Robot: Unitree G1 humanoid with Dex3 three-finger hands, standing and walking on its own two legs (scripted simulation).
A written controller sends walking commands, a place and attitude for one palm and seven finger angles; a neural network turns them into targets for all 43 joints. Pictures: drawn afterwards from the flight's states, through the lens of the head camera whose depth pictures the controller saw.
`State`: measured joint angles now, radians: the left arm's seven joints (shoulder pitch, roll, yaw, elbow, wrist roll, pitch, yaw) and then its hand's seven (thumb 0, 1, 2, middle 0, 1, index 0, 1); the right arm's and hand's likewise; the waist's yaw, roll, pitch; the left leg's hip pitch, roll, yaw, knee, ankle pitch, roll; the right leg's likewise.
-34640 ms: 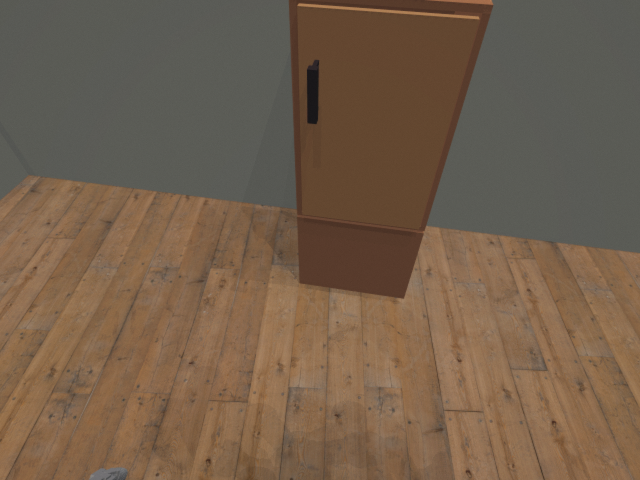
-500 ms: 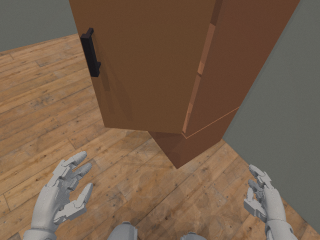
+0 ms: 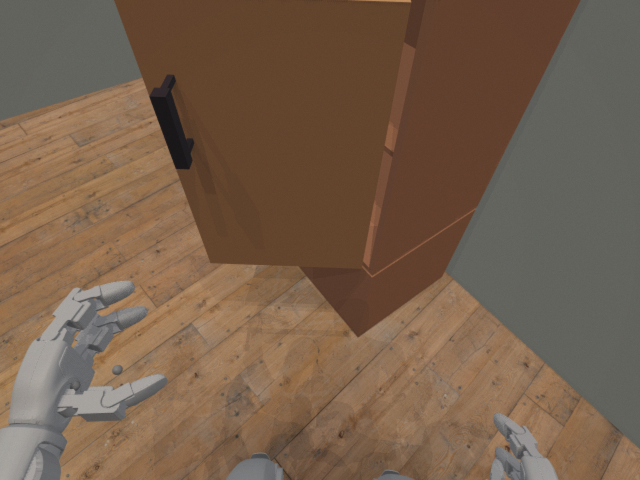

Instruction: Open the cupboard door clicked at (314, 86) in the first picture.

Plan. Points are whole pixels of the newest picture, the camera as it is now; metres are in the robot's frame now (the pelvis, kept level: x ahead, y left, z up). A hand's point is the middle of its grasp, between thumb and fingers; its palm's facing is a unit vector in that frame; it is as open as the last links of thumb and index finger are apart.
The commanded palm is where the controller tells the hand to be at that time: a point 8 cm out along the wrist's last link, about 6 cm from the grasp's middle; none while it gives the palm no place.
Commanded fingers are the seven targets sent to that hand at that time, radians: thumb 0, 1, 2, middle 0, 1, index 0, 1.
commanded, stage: raise the hand with hooked fingers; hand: left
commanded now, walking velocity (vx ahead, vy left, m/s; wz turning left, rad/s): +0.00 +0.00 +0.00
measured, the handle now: (176, 123) +0.59 +0.25 +0.11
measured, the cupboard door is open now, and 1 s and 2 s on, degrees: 52 52 52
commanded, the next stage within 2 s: move the hooked fingers beside the handle in 1.20 s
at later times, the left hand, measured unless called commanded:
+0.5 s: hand (70, 308) +0.27 +0.28 +0.11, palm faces +0.04 -1.00 -0.05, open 13.8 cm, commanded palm +0.25 +0.33 +0.11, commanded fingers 0.00 -0.50 0.30 -0.30 -1.20 -0.30 -1.20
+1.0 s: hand (72, 274) +0.30 +0.28 +0.12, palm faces +0.03 -1.00 -0.03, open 13.9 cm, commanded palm +0.27 +0.33 +0.13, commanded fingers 0.00 -0.50 0.30 -0.30 -1.20 -0.30 -1.20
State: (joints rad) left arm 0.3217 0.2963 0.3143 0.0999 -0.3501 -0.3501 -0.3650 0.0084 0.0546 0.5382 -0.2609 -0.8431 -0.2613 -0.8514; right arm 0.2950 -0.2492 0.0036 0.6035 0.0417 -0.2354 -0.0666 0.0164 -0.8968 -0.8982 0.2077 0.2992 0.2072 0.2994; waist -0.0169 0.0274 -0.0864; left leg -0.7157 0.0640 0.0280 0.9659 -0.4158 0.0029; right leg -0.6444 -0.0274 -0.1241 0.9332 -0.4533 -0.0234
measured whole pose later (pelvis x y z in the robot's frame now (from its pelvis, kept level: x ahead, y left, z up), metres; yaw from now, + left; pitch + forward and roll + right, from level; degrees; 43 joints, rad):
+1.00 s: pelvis +0.01 +0.01 +0.03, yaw +0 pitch +4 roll -1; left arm -0.07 0.42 0.43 0.40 -0.33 -0.18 -0.47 -0.01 -0.50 0.30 -0.30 -1.20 -0.30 -1.20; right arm 0.29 -0.28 0.04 0.58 0.05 -0.20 -0.09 0.01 -0.90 -0.90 0.21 0.30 0.21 0.30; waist 0.00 0.01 -0.03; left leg -0.47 0.04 0.06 0.72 -0.33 0.02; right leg -0.40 -0.03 -0.10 0.68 -0.35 0.00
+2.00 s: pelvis +0.01 +0.02 +0.02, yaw -1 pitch +9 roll -2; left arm -0.50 0.55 0.48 0.89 -0.25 -0.27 -0.52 -0.01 -0.50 0.30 -0.30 -1.20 -0.30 -1.20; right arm 0.36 -0.29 0.04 0.62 0.05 -0.09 -0.09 0.01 -0.90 -0.90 0.21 0.30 0.21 0.30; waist -0.06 0.00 -0.05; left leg -0.61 0.05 0.06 0.79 -0.35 0.03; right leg -0.54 -0.02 -0.09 0.74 -0.36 0.00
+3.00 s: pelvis +0.01 +0.03 +0.00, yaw -4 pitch +20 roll -5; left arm -1.00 0.92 0.57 1.33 -0.09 -0.27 -0.55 -0.01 -0.50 0.30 -0.30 -1.20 -0.30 -1.20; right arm 0.44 -0.30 0.07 0.60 0.02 0.08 -0.07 0.01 -0.90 -0.90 0.21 0.30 0.21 0.30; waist -0.20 0.00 -0.05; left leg -0.90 0.09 0.05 0.94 -0.40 0.04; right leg -0.81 0.01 -0.09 0.83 -0.37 0.01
